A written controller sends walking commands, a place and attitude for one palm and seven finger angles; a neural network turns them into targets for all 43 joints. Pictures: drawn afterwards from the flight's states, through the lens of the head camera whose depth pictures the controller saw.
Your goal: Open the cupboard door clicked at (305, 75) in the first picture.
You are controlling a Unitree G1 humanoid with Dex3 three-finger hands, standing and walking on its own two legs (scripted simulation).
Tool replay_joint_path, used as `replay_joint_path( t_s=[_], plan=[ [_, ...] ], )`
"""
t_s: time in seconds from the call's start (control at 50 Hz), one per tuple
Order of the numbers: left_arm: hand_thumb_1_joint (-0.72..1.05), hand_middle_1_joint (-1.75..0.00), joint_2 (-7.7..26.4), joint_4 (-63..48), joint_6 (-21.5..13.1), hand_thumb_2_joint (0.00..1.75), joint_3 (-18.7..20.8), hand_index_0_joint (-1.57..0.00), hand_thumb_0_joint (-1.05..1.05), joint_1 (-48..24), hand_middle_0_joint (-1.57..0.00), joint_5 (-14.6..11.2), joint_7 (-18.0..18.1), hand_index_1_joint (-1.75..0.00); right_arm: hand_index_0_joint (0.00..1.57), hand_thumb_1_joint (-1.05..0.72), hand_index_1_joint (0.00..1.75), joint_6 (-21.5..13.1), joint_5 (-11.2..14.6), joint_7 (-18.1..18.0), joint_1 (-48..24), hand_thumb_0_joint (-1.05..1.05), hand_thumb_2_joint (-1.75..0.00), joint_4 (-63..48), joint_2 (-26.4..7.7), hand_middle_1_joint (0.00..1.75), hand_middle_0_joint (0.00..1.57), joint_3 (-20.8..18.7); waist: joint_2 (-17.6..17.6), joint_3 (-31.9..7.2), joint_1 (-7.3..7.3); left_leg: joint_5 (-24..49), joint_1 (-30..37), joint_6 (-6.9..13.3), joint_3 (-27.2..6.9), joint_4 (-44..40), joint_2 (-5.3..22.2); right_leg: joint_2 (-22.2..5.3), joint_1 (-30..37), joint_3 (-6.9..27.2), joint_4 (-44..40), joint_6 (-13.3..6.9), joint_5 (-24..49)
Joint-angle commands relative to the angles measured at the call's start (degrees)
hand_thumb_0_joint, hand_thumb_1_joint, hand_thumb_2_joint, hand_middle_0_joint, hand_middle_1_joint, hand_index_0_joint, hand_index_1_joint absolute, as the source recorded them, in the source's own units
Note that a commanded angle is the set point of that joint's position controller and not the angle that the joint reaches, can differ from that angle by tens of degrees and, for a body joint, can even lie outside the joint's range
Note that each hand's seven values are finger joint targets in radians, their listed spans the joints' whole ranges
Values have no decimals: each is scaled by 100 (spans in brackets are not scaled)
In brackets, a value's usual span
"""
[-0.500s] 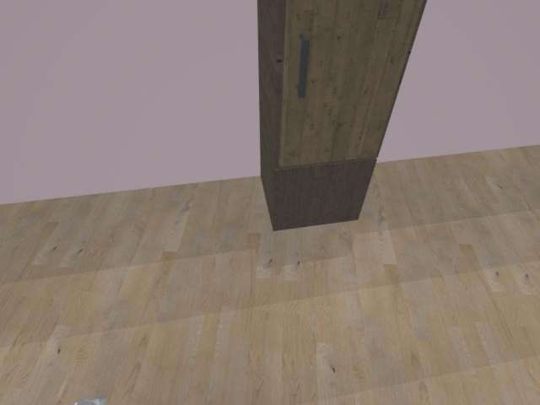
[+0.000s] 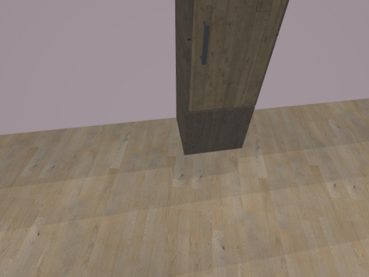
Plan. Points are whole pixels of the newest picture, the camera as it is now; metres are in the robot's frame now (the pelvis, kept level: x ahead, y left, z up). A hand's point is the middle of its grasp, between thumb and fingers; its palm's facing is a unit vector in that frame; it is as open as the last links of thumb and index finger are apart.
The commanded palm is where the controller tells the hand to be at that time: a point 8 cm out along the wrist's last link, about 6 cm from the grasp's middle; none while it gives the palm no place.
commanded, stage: stand and wait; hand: left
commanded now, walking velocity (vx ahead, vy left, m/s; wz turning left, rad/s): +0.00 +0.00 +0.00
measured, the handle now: (204, 43) +1.01 -0.02 +0.05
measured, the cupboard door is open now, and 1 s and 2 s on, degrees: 0 0 0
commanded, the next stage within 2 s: look at it before walking up in 0.32 s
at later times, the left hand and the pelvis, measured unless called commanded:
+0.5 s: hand out of the picture +0.07 +0.24 -0.15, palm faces -0.02 -0.94 -0.33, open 7.4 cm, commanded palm none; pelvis +0.00 +0.00 +0.00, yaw +0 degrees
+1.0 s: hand out of the picture +0.06 +0.24 -0.15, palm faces -0.02 -0.94 -0.34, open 7.4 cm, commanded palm none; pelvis +0.00 +0.00 +0.00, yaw +0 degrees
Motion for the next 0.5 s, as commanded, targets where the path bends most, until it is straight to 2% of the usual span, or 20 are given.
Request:
replay_joint_path(
  t_s=[0.0,0.14,0.26,0.3,0.48],
  plan=[
    [90,-30,1161,-355,-142,90,256,-20,0,-329,-20,-28,78,-30,20,-90,30,-179,20,-86,-348,0,-90,-327,-1136,30,20,-230,12,-323,-39,580,-27,174,-546,-486,649,-601,88,597,-501,-226,498],
    [90,-30,1183,-281,-135,90,246,-20,0,-324,-20,-28,75,-30,20,-90,30,-162,22,-75,-306,0,-90,-215,-1141,30,20,-223,-16,-170,-31,336,-100,157,-580,-567,635,-604,1,632,-630,-219,128],
    [90,-30,1198,-284,-149,90,249,-20,0,-346,-20,-22,75,-30,20,-90,30,-164,19,-69,-279,0,-90,-189,-1139,30,20,-224,-99,-163,-36,420,-74,149,-576,-565,642,-624,-17,654,-678,-228,178],
    [90,-30,1207,-286,-154,90,253,-20,0,-353,-20,-21,76,-30,20,-90,30,-173,20,-71,-272,0,-90,-198,-1149,30,20,-223,-49,-276,-42,535,-20,148,-584,-548,650,-610,41,647,-633,-228,310],
    [90,-30,1188,-305,-148,90,257,-20,0,-377,-20,-9,74,-30,20,-90,30,-175,27,-71,-329,0,-90,-207,-1163,30,20,-222,-21,-190,-28,518,-4,151,-598,-627,675,-595,14,614,-673,-211,327]
  ],
)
